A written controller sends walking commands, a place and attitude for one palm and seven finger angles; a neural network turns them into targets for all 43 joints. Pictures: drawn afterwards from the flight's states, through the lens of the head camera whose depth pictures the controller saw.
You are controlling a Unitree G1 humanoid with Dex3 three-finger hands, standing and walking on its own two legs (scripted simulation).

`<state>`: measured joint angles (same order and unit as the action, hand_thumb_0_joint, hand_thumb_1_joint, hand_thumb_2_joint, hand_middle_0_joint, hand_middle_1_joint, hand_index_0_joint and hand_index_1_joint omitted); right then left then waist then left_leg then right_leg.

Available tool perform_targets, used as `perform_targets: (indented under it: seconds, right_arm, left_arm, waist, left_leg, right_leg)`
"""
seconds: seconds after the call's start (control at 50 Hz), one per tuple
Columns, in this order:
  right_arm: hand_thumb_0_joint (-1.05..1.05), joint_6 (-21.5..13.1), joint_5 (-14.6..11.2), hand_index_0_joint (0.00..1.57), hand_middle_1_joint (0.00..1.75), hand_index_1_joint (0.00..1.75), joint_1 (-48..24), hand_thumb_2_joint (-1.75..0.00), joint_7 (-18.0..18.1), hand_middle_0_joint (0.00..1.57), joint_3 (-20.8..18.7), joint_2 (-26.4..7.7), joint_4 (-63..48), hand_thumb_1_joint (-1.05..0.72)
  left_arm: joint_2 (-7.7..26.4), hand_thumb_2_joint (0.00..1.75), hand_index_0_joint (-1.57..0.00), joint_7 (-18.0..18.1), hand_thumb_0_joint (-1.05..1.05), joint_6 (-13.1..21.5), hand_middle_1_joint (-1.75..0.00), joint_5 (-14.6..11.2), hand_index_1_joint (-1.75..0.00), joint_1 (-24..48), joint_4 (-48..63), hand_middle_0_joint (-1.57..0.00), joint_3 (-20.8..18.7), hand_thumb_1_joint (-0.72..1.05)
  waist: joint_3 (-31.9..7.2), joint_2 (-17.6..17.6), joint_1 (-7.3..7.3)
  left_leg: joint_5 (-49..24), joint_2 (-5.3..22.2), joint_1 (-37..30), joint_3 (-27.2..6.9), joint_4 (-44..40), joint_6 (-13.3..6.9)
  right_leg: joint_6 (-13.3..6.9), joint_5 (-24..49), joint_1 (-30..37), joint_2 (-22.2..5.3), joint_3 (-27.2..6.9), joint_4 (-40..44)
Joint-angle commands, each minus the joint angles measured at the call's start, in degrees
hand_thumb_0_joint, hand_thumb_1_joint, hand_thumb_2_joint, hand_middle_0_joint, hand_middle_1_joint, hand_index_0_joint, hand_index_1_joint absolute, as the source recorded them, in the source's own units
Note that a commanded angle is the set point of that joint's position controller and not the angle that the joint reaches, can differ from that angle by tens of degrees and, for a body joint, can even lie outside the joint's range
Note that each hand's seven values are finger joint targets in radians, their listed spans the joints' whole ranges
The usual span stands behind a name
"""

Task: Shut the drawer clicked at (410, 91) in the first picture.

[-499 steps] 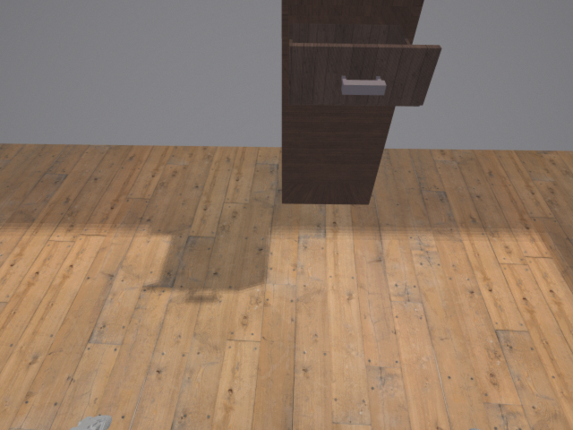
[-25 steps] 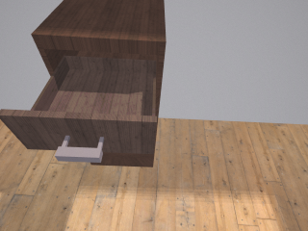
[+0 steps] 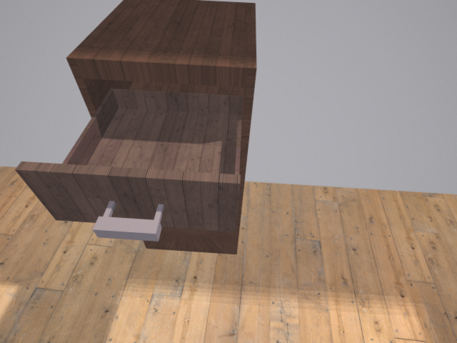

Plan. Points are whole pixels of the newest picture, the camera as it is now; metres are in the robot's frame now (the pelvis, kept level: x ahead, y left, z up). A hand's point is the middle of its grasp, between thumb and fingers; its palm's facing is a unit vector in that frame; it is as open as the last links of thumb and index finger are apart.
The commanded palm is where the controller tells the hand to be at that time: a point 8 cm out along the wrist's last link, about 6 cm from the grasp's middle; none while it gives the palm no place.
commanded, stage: come to a stop and stand still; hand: left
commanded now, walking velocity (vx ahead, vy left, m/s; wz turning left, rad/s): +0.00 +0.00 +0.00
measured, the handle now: (132, 218) +0.32 +0.20 +0.04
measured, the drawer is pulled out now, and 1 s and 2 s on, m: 0.29 0.29 0.29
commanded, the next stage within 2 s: look again from close up in 0.80 s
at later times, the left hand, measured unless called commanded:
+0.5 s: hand out of the picture -0.01 +0.15 -0.16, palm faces +0.02 -0.98 -0.20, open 7.4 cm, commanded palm none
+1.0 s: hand out of the picture +0.02 +0.15 -0.16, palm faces +0.02 -0.98 -0.22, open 7.3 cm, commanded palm none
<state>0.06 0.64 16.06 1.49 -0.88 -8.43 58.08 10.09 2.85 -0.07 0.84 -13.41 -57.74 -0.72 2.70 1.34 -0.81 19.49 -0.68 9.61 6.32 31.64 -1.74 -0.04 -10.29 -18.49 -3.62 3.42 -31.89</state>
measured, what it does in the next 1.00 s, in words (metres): stands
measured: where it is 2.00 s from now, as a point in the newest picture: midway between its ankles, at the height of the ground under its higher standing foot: outside the picture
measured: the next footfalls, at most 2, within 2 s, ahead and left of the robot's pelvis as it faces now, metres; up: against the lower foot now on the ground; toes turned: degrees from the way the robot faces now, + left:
none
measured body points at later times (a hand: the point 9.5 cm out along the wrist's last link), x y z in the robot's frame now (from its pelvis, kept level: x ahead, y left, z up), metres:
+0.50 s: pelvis +0.01 -0.01 +0.01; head +0.01 -0.03 +0.46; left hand -0.01 +0.20 -0.14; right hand -0.01 -0.22 -0.16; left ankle -0.02 +0.09 -0.73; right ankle +0.07 -0.12 -0.73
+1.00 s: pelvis +0.02 -0.02 +0.01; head +0.02 -0.04 +0.46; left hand +0.02 +0.20 -0.14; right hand -0.01 -0.23 -0.16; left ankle -0.02 +0.09 -0.73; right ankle +0.07 -0.12 -0.73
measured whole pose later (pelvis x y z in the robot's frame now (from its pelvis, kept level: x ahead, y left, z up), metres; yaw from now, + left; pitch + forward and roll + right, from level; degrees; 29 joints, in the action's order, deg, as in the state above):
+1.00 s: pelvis +0.02 -0.02 +0.01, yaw +0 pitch -2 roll +1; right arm -1.3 0.5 18.8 1.4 0.7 -7.3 65.9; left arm 8.0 2.4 0.9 0.6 -16.2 -64.3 0.2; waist 2.3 -1.0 -0.7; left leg 16.1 1.0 4.2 5.7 22.5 0.1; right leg -1.7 -8.9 -13.9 -0.7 3.4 -24.8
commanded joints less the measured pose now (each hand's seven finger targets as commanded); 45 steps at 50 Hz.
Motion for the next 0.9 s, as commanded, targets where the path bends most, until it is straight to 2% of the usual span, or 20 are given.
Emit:
perform_targets:
  seconds: [0.0,0.02,0.04,0.08,0.1,0.14,0.18,0.22,0.28,0.38,0.42,0.46,0.52,0.58,0.64,0.68,0.72,0.88]
  right_arm:
    - [0.00,-0.3,0.4,0.20,0.30,0.30,3.3,-0.90,-0.4,0.20,-1.0,-6.5,-4.5,-0.90]
    - [0.00,-0.2,0.5,0.20,0.30,0.30,2.9,-0.90,-0.4,0.20,-1.1,-7.5,-5.0,-0.90]
    - [0.00,-0.2,0.5,0.20,0.30,0.30,2.5,-0.90,-0.6,0.20,-1.2,-8.2,-5.3,-0.90]
    - [0.00,-0.1,0.6,0.20,0.30,0.30,2.6,-0.90,-0.9,0.20,-1.2,-8.8,-5.4,-0.90]
    - [0.00,-0.1,0.7,0.20,0.30,0.30,2.5,-0.90,-0.9,0.20,-1.2,-8.6,-5.3,-0.90]
    - [0.00,-0.2,0.5,0.20,0.30,0.30,2.1,-0.90,-0.9,0.20,-1.0,-8.7,-5.0,-0.90]
    - [0.00,-0.4,0.4,0.20,0.30,0.30,3.2,-0.90,-0.8,0.20,-0.8,-8.3,-4.2,-0.90]
    - [0.00,-0.5,0.4,0.20,0.30,0.30,4.3,-0.90,-0.7,0.20,-0.6,-7.7,-3.3,-0.90]
    - [0.00,-0.8,0.1,0.20,0.30,0.30,6.0,-0.90,-0.7,0.20,-0.1,-6.7,-1.3,-0.90]
    - [0.00,-1.5,0.0,0.20,0.30,0.30,7.2,-0.90,-0.4,0.20,0.5,-5.4,1.5,-0.90]
    - [0.00,-1.5,-0.1,0.20,0.30,0.30,7.1,-0.90,-0.2,0.20,0.6,-4.9,2.5,-0.90]
    - [0.00,-1.6,-0.1,0.20,0.30,0.30,7.5,-0.90,-0.1,0.20,0.7,-4.4,3.5,-0.90]
    - [0.00,-1.6,-0.1,0.20,0.30,0.30,7.9,-0.90,0.0,0.20,0.8,-3.9,4.8,-0.90]
    - [0.00,-1.5,0.0,0.20,0.30,0.30,8.5,-0.90,0.1,0.20,0.8,-3.2,5.7,-0.90]
    - [0.00,-1.6,0.0,0.20,0.30,0.30,8.6,-0.90,0.2,0.20,0.8,-3.0,6.4,-0.90]
    - [0.00,-1.4,-0.1,0.20,0.30,0.30,8.8,-0.90,0.2,0.20,0.8,-2.8,6.7,-0.90]
    - [0.00,-1.4,0.0,0.20,0.30,0.30,8.7,-0.90,0.2,0.20,0.8,-2.9,6.9,-0.90]
    - [0.00,-1.5,0.0,0.20,0.30,0.30,8.9,-0.90,0.2,0.20,0.9,-3.0,7.4,-0.90]
  left_arm:
    - [6.2,0.90,-0.20,-0.3,0.00,-0.3,-0.30,0.2,-0.30,-0.6,2.8,-0.20,-0.4,0.90]
    - [5.3,0.90,-0.20,-0.4,0.00,-0.4,-0.30,0.3,-0.30,-1.4,2.6,-0.20,-0.2,0.90]
    - [4.7,0.90,-0.20,-0.5,0.00,-0.5,-0.30,0.4,-0.30,-2.7,2.3,-0.20,-0.1,0.90]
    - [4.8,0.90,-0.20,-0.6,0.00,-0.3,-0.30,0.5,-0.30,-4.5,2.1,-0.20,-0.1,0.90]
    - [5.1,0.90,-0.20,-0.6,0.00,-0.4,-0.30,0.4,-0.30,-5.1,2.1,-0.20,-0.2,0.90]
    - [4.6,0.90,-0.20,-0.7,0.00,-0.1,-0.30,0.4,-0.30,-6.5,1.8,-0.20,-0.2,0.90]
    - [4.6,0.90,-0.20,-0.7,0.00,0.4,-0.30,0.3,-0.30,-7.0,1.4,-0.20,-0.1,0.90]
    - [4.8,0.90,-0.20,-0.7,0.00,0.7,-0.30,0.2,-0.30,-6.9,1.1,-0.20,-0.1,0.90]
    - [4.6,0.90,-0.20,-0.6,0.00,1.3,-0.30,0.0,-0.30,-7.0,0.2,-0.20,0.1,0.90]
    - [3.9,0.90,-0.20,-0.5,0.00,1.9,-0.30,-0.3,-0.30,-7.3,-1.8,-0.20,0.3,0.90]
    - [3.6,0.90,-0.20,-0.5,0.00,1.9,-0.30,-0.4,-0.30,-7.2,-2.6,-0.20,0.4,0.90]
    - [3.4,0.90,-0.20,-0.3,0.00,2.1,-0.30,-0.4,-0.30,-7.6,-3.4,-0.20,0.4,0.90]
    - [3.1,0.90,-0.20,-0.3,0.00,2.1,-0.30,-0.5,-0.30,-7.1,-4.1,-0.20,0.4,0.90]
    - [3.0,0.90,-0.20,-0.2,0.00,2.2,-0.30,-0.5,-0.30,-7.1,-4.8,-0.20,0.5,0.90]
    - [2.7,0.90,-0.20,-0.2,0.00,2.1,-0.30,-0.6,-0.30,-6.7,-4.9,-0.20,0.5,0.90]
    - [2.9,0.90,-0.20,-0.2,0.00,2.1,-0.30,-0.5,-0.30,-6.4,-5.0,-0.20,0.5,0.90]
    - [2.8,0.90,-0.20,-0.3,0.00,2.0,-0.30,-0.5,-0.30,-6.2,-5.0,-0.20,0.5,0.90]
    - [2.9,0.90,-0.20,-0.3,0.00,2.0,-0.30,-0.5,-0.30,-5.9,-4.9,-0.20,0.4,0.90]
  waist:
    - [3.1,-5.0,-0.18]
    - [5.7,-2.1,0.08]
    - [7.0,-0.7,0.53]
    - [7.7,-0.5,0.60]
    - [6.8,-3.3,0.68]
    - [5.8,-3.0,1.08]
    - [4.6,-0.4,0.64]
    - [3.7,-0.6,0.19]
    - [2.7,1.5,-0.38]
    - [0.5,0.5,-0.35]
    - [1.6,-0.9,0.01]
    - [1.0,0.0,0.02]
    - [1.6,-1.5,0.25]
    - [1.5,-0.6,0.18]
    - [1.9,-1.7,0.25]
    - [2.6,-0.8,0.23]
    - [2.8,-1.8,0.27]
    - [2.2,-0.7,0.21]
  left_leg:
    - [-0.8,8.1,8.1,-9.2,-12.8,0.6]
    - [5.1,8.8,11.4,-10.2,-15.1,0.0]
    - [9.6,8.4,13.3,-10.5,-16.4,-0.4]
    - [12.8,7.6,14.1,-10.3,-17.5,-0.7]
    - [12.7,7.9,13.2,-10.3,-18.6,-0.9]
    - [12.7,7.8,13.1,-10.5,-18.7,-1.1]
    - [9.5,6.7,10.4,-9.9,-17.0,-1.0]
    - [6.9,6.2,7.7,-9.2,-16.1,-1.0]
    - [2.1,5.6,4.9,-7.9,-14.3,-0.8]
    - [-3.7,5.9,2.7,-7.0,-13.6,-0.3]
    - [-4.4,6.1,3.4,-6.8,-14.1,-0.2]
    - [-5.4,5.9,2.8,-6.5,-13.4,-0.1]
    - [-5.7,6.1,3.0,-6.3,-13.8,0.2]
    - [-5.6,6.1,2.8,-5.7,-13.3,0.3]
    - [-6.4,6.3,2.6,-5.9,-13.5,0.3]
    - [-4.9,6.2,3.2,-5.6,-13.7,0.5]
    - [-5.1,6.6,2.9,-5.9,-14.3,0.4]
    - [-5.4,6.7,2.2,-5.8,-14.7,0.5]
  right_leg:
    - [-2.4,-5.9,2.2,-2.1,-4.7,4.8]
    - [-1.9,-7.3,2.6,-1.3,-3.7,4.8]
    - [-1.8,-7.7,2.8,-0.9,-4.0,5.1]
    - [-1.8,-8.9,2.6,-0.5,-4.5,5.8]
    - [-1.9,-8.2,2.6,-0.2,-4.3,5.1]
    - [-1.7,-6.5,4.2,-0.1,-4.6,5.4]
    - [-2.0,-7.3,3.5,-0.9,-6.4,7.8]
    - [-2.2,-8.2,2.2,-1.6,-7.4,9.4]
    - [-2.4,-7.8,2.0,-2.6,-8.7,11.1]
    - [-2.8,-0.8,5.0,-3.2,-8.3,10.4]
    - [-2.8,1.1,5.7,-3.3,-7.9,10.1]
    - [-3.1,3.2,6.6,-3.6,-8.1,10.1]
    - [-3.1,3.7,7.2,-3.6,-7.8,10.0]
    - [-3.2,4.7,7.7,-3.8,-8.0,10.4]
    - [-3.2,6.1,7.9,-3.6,-7.8,10.3]
    - [-3.2,4.1,7.8,-3.6,-7.9,11.0]
    - [-3.1,3.4,7.5,-3.3,-7.7,11.0]
    - [-3.0,3.8,8.1,-3.2,-7.6,11.5]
